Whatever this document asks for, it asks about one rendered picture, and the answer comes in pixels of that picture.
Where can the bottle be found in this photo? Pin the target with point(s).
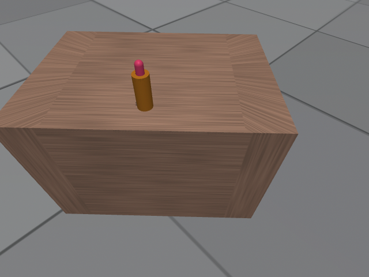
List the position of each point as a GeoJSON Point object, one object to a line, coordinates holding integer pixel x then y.
{"type": "Point", "coordinates": [142, 87]}

